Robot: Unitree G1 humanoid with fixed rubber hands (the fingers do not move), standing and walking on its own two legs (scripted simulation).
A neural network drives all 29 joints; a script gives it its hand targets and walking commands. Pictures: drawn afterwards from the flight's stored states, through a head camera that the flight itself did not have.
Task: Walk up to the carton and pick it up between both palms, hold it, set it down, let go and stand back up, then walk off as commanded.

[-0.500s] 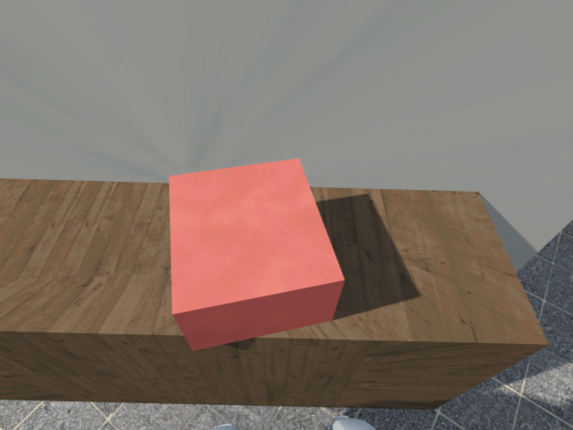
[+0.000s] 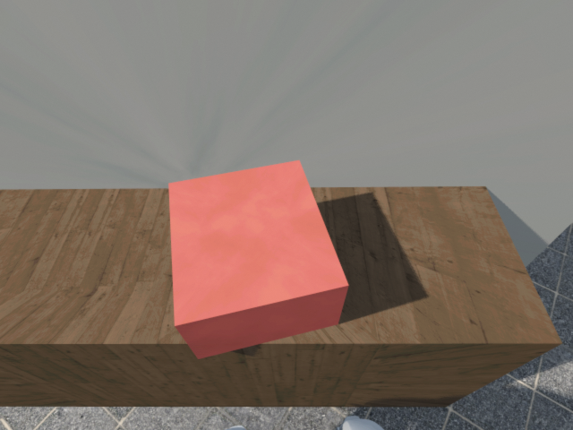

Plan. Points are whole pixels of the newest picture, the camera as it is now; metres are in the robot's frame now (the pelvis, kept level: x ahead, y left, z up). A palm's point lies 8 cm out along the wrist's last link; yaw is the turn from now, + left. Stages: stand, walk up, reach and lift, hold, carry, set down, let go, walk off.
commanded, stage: walk up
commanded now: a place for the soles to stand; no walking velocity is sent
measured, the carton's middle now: (252, 252) +0.44 +0.08 -0.07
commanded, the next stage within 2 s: none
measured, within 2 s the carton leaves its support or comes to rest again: neither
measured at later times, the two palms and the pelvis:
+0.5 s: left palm out of the picture -0.02 +0.40 -0.12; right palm out of the picture +0.01 -0.23 -0.12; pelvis -0.07 +0.08 -0.02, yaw -1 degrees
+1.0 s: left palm out of the picture +0.02 +0.40 -0.12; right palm out of the picture +0.01 -0.23 -0.13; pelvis -0.05 +0.09 -0.02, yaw -1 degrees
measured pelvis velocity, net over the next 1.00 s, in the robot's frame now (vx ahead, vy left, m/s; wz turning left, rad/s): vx -0.05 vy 0.09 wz -0.01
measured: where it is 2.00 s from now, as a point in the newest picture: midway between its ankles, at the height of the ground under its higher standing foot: outside the picture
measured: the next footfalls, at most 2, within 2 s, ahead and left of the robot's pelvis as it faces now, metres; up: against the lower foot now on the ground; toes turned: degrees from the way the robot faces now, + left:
right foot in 0.60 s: +0.02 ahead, -0.06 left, +0.00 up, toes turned -1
left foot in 0.74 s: -0.01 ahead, +0.19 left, +0.00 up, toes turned +3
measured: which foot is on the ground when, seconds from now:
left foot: down 0.00-0.66, up 0.68-0.72, down 0.74-1.00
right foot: down 0.00-0.30, up 0.32-0.58, down 0.60-1.00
